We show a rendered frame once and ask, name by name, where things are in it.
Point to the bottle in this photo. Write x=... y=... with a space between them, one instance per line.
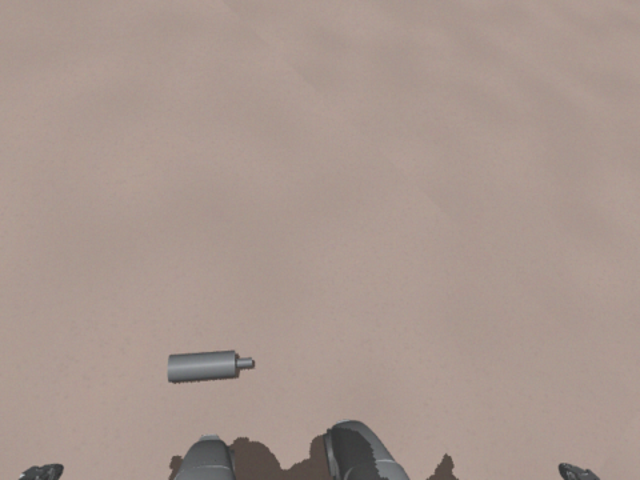
x=207 y=365

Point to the right robot hand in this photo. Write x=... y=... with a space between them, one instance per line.
x=570 y=472

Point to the left robot hand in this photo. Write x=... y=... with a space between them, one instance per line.
x=46 y=472

